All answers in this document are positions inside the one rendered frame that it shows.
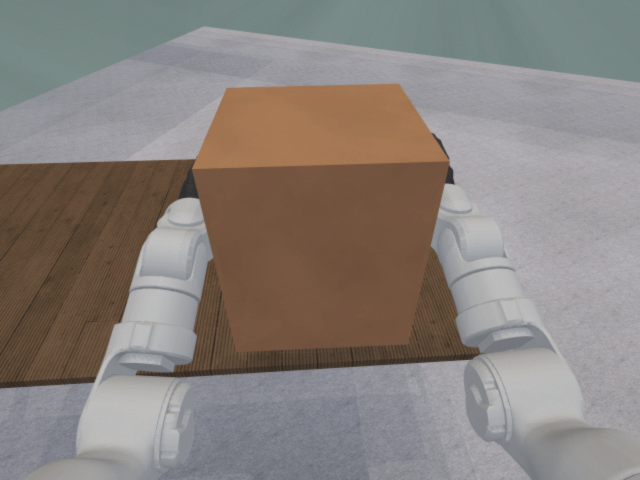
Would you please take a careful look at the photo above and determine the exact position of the robot left upper arm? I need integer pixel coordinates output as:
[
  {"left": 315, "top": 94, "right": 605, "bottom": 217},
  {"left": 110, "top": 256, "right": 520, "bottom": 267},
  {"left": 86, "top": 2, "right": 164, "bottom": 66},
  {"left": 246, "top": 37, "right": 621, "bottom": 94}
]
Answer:
[{"left": 23, "top": 374, "right": 195, "bottom": 480}]

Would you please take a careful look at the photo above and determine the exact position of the table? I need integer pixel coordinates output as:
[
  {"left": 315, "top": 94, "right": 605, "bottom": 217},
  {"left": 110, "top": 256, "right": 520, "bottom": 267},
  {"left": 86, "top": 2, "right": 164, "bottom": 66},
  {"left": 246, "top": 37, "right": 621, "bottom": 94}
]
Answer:
[{"left": 0, "top": 159, "right": 487, "bottom": 388}]

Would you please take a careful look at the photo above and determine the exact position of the carton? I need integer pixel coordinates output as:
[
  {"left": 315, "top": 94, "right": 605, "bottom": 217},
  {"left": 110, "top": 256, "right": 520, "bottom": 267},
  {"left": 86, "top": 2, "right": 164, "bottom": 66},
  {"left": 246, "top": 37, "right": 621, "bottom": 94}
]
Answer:
[{"left": 192, "top": 84, "right": 450, "bottom": 352}]

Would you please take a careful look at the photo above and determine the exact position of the robot right upper arm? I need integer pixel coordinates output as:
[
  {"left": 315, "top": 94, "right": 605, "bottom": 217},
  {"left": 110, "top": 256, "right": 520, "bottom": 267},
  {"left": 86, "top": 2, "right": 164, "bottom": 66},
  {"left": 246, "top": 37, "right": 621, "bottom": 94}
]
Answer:
[{"left": 464, "top": 347, "right": 640, "bottom": 480}]

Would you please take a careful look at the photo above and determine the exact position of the right robot hand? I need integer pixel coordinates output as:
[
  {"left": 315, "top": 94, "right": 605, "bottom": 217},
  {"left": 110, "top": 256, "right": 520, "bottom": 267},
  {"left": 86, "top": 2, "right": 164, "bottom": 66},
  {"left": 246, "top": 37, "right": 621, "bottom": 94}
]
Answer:
[{"left": 432, "top": 133, "right": 455, "bottom": 185}]

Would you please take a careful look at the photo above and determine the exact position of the left robot forearm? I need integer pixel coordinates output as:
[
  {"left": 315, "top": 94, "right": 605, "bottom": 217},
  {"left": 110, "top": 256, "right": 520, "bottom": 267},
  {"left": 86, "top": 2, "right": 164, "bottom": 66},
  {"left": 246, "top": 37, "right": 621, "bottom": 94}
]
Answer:
[{"left": 76, "top": 198, "right": 213, "bottom": 452}]

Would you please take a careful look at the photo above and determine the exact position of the right robot forearm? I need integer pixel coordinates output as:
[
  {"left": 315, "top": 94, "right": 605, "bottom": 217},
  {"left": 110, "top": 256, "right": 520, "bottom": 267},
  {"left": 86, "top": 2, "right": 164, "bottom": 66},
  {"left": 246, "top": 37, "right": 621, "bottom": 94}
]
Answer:
[{"left": 431, "top": 184, "right": 585, "bottom": 419}]

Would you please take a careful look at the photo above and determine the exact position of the left robot hand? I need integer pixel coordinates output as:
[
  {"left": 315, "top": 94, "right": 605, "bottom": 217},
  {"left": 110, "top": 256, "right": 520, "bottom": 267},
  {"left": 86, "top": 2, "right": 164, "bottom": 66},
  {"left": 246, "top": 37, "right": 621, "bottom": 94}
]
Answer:
[{"left": 178, "top": 157, "right": 199, "bottom": 200}]

